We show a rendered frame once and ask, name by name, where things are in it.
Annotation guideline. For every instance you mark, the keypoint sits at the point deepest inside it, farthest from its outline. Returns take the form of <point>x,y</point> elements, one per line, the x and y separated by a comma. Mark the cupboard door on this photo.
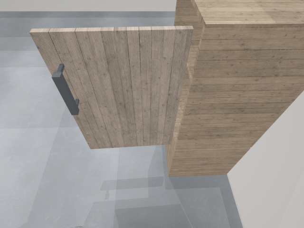
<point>128,79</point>

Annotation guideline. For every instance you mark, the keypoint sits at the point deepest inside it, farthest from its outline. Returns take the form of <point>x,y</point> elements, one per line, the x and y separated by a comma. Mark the handle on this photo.
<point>64,90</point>

